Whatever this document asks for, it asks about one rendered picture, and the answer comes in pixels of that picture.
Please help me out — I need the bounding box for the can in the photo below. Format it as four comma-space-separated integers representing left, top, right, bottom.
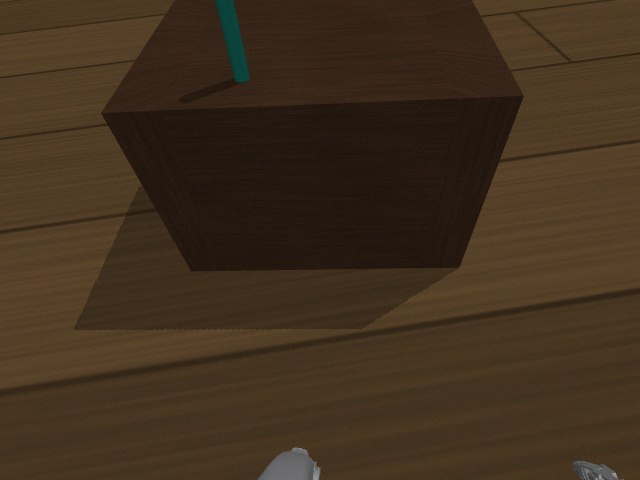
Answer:
215, 0, 250, 83

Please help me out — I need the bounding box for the right robot hand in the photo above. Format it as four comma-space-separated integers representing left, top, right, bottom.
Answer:
572, 461, 624, 480

